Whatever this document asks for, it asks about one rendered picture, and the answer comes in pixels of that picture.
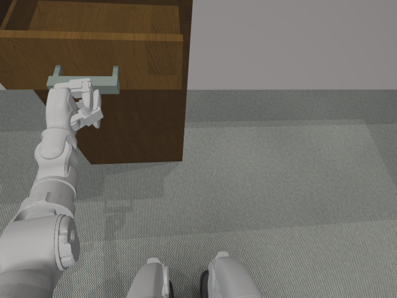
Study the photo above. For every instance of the handle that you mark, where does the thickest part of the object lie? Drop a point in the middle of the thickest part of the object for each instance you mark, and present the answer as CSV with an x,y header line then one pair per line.
x,y
105,84

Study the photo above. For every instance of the robot left forearm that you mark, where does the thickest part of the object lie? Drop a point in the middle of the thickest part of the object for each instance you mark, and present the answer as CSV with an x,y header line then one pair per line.
x,y
54,189

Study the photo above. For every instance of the robot right shin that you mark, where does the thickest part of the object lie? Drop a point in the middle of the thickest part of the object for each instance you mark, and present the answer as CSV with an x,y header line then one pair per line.
x,y
211,293

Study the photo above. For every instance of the cabinet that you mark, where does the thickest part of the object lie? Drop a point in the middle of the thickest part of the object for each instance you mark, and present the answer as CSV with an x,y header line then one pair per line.
x,y
139,125

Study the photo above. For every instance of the right robot thigh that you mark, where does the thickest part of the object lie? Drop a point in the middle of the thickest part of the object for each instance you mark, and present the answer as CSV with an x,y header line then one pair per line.
x,y
231,279

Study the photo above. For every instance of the robot left upper arm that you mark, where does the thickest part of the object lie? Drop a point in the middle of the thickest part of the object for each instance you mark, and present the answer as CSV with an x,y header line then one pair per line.
x,y
34,254

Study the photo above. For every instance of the drawer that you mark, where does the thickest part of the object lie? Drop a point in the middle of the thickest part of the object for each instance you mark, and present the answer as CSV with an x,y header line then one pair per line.
x,y
89,39

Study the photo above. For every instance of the robot left hand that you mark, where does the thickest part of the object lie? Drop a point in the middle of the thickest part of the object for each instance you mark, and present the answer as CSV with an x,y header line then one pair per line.
x,y
61,107

